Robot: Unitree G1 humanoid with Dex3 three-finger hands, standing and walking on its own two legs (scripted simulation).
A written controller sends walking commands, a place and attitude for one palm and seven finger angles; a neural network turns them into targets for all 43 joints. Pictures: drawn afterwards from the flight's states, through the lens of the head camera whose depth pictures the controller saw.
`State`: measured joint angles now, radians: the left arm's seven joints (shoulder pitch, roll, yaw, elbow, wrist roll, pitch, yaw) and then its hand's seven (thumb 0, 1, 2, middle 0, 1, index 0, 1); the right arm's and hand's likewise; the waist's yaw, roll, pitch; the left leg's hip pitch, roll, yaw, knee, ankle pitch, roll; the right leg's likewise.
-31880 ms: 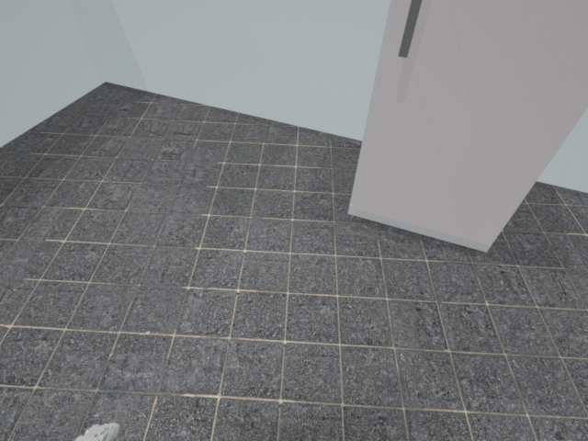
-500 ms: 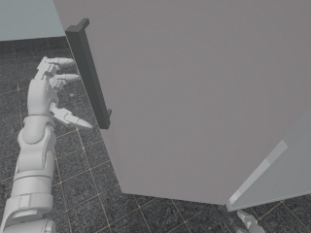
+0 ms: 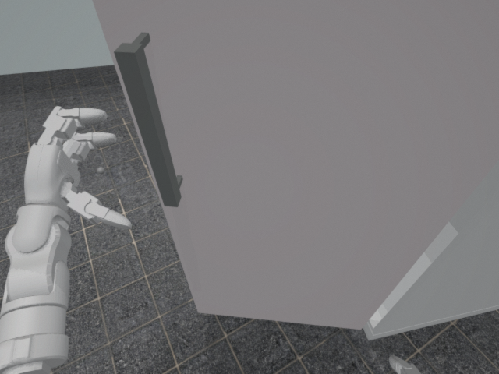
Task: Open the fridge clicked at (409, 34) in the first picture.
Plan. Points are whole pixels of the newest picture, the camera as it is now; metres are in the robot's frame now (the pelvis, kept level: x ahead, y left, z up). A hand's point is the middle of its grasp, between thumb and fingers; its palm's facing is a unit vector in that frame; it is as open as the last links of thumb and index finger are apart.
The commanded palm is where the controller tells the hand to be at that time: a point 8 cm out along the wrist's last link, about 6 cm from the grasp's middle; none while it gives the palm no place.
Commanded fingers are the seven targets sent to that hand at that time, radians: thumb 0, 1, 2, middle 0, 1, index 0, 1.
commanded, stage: slip the hand off the handle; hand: left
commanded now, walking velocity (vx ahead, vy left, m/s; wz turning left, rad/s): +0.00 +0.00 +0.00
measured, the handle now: (160, 132) +0.42 +0.17 +0.19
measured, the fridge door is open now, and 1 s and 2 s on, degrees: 72 72 72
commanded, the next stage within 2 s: draw the hand back to the body in 0.64 s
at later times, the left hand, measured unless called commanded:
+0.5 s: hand (68, 219) +0.26 +0.24 +0.18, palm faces +0.20 -0.97 -0.13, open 14.7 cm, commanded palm +0.22 +0.29 +0.19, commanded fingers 0.00 -0.55 0.20 -0.25 -1.15 -0.25 -1.15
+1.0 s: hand (63, 228) +0.24 +0.24 +0.18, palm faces +0.09 -0.99 -0.07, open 14.7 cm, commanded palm +0.20 +0.29 +0.19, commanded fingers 0.00 -0.55 0.20 -0.25 -1.15 -0.25 -1.15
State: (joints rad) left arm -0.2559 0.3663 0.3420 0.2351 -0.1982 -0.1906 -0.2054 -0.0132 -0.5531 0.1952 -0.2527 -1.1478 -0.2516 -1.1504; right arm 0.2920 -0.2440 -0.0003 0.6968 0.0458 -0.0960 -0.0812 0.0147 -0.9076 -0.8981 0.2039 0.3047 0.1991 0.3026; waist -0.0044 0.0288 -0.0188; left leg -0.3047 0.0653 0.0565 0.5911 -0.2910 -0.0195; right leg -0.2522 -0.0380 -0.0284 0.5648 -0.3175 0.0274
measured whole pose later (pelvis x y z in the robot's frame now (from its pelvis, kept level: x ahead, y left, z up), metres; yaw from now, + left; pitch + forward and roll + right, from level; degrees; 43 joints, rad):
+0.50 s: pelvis -0.01 -0.02 +0.00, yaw +1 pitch -3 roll +0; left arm -0.03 0.36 0.39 0.05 -0.28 -0.16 -0.26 -0.01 -0.55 0.19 -0.26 -1.15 -0.25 -1.15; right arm 0.19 -0.25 0.03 0.68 0.04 -0.16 -0.10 0.02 -0.91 -0.90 0.20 0.30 0.20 0.30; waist 0.04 0.03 0.00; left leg -0.27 0.07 0.03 0.60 -0.28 -0.04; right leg -0.21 -0.03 -0.06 0.59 -0.33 0.01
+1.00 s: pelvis +0.00 +0.00 +0.00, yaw +1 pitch -4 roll +0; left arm 0.07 0.38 0.38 -0.17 -0.36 0.27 -0.30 -0.01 -0.55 0.20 -0.25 -1.15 -0.25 -1.15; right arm 0.20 -0.26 0.06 0.65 0.08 -0.19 -0.13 0.02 -0.91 -0.90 0.20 0.30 0.20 0.30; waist 0.05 0.06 -0.03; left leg -0.20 0.05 0.04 0.53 -0.27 -0.02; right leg -0.13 -0.04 -0.05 0.51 -0.30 0.03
